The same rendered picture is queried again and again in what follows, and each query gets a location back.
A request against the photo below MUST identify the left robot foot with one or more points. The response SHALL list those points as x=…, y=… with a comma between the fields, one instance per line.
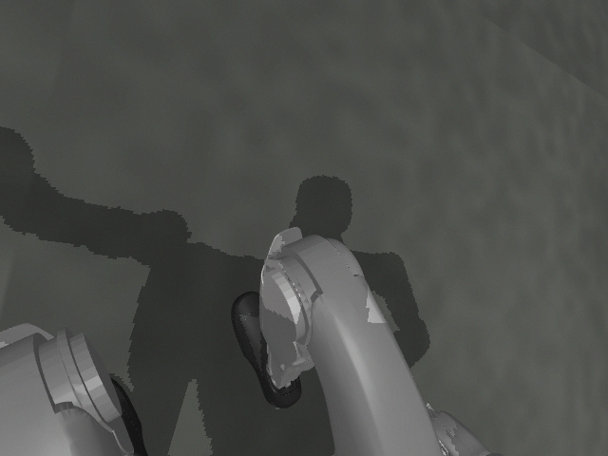
x=131, y=421

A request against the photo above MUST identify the right robot hand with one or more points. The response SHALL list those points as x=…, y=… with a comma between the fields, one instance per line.
x=454, y=437

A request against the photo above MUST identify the right robot foot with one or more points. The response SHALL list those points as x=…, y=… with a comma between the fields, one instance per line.
x=245, y=319

